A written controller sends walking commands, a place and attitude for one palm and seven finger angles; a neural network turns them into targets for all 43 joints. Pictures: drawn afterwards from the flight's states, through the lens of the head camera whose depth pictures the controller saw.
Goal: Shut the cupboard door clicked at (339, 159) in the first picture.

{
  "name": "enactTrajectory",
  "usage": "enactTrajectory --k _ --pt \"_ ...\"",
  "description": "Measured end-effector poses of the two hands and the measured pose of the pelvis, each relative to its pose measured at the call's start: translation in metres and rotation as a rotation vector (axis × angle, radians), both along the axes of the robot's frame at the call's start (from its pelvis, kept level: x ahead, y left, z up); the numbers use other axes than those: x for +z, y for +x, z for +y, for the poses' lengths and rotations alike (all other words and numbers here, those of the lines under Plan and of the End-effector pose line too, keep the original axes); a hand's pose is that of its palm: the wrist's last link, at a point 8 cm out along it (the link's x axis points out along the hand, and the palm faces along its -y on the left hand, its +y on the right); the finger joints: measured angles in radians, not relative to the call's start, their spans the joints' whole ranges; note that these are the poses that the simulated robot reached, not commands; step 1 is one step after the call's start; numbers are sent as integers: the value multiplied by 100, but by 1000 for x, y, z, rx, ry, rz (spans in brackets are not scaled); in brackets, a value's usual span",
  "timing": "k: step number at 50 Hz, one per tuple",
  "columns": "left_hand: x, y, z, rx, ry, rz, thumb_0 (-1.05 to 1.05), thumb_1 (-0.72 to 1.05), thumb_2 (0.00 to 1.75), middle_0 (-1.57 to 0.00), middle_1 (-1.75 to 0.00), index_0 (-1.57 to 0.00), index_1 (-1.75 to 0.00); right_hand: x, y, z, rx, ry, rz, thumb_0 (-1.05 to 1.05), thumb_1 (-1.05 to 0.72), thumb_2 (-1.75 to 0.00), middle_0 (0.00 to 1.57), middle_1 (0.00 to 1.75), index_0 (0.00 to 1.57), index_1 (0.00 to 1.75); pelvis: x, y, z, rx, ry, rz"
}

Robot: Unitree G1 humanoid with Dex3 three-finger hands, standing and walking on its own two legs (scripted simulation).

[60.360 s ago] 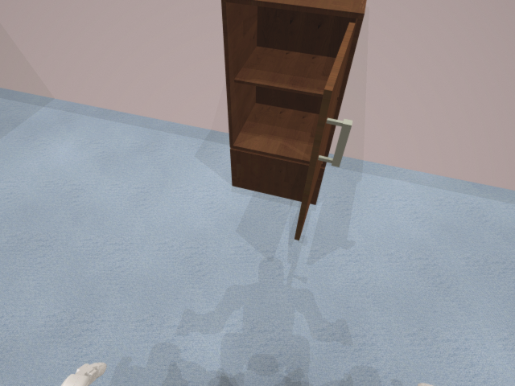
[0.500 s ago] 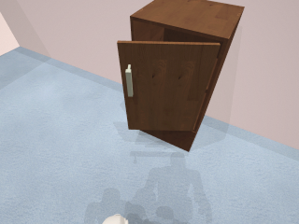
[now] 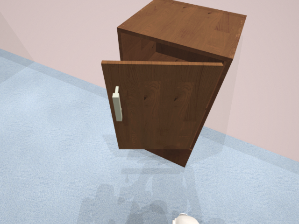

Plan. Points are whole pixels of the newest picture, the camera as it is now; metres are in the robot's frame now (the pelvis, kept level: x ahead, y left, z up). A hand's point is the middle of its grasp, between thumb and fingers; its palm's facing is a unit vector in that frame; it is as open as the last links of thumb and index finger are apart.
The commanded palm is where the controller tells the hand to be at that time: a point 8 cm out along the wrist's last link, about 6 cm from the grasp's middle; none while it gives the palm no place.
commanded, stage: come to a stop and stand still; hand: left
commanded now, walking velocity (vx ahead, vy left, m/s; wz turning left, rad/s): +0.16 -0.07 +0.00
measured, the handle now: (118, 104) +0.55 +0.14 -0.06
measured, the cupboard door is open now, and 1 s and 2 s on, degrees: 27 27 27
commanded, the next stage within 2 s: look again from close up in 1.40 s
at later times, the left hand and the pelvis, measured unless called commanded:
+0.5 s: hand out of the picture +0.12 +0.16 -0.17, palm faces +0.08 -0.96 -0.26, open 7.3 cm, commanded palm none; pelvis +0.05 -0.04 +0.00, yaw +2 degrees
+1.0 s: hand out of the picture +0.01 +0.19 -0.18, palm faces +0.03 -0.98 -0.21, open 7.4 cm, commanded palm none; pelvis +0.01 +0.01 +0.00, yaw +0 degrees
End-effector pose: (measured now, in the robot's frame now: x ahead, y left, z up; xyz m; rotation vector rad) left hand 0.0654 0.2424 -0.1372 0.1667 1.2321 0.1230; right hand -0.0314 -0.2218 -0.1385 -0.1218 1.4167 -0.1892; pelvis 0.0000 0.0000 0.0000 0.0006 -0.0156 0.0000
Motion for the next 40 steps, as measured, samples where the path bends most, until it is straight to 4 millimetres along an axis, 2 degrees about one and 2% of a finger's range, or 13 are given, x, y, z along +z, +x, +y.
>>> enactTrajectory --k 5,7,9,11,16,21,25,27,30,33,40 --pt "-3 55 -29 -41 30 -46 0 91 90 -20 -29 -19 -30 -19 11 -25 -48 39 67 1 -91 -90 20 30 20 30 -13 38 -30 -9 31 4" --pt "-7 67 -43 -41 40 -51 0 91 90 -20 -29 -19 -30 -28 23 -37 -52 45 84 1 -91 -90 20 30 20 30 -19 50 -40 -16 23 7" --pt "-5 72 -58 -46 33 -34 0 91 90 -20 -29 -19 -30 -29 41 -46 -48 39 80 1 -91 -90 20 30 20 30 -16 59 -45 -4 11 5" --pt "-2 75 -68 -31 31 -24 0 91 90 -20 -29 -19 -30 -26 62 -53 -38 31 59 1 -91 -90 20 30 20 30 -11 64 -49 2 18 8" --pt "6 78 -67 18 51 -25 -1 93 90 -21 -30 -20 -30 -17 117 -66 21 14 -15 1 -91 -90 20 30 20 30 -3 67 -54 14 34 11" --pt "8 61 -54 56 64 -9 -1 92 90 -21 -30 -20 -30 -10 166 -68 78 -9 -122 0 -91 -90 20 30 20 30 -2 62 -46 26 28 11" --pt "3 41 -36 80 66 7 0 91 90 -21 -30 -20 -30 -1 190 -59 118 -27 -201 0 -92 -90 20 30 20 30 -4 55 -36 35 22 9" --pt "-2 30 -25 89 60 15 0 91 90 -21 -30 -20 -30 4 194 -50 136 -39 -229 0 -92 -90 20 30 20 30 -6 50 -28 37 18 8" --pt "-17 14 -8 105 39 33 0 90 90 -21 -30 -20 -30 6 191 -36 156 -62 -264 0 -91 -90 20 30 20 30 -14 45 -13 39 -7 7" --pt "-24 -2 5 130 20 64 0 90 90 -20 -29 -20 -30 9 174 -19 175 -74 -235 0 -91 -90 20 30 20 30 -13 39 -4 44 -1 -7" --pt "-17 -36 12 124 7 136 0 90 90 -20 -29 -19 -30 6 133 8 155 -41 -169 0 -91 -90 20 30 20 30 -4 26 9 24 1 -3"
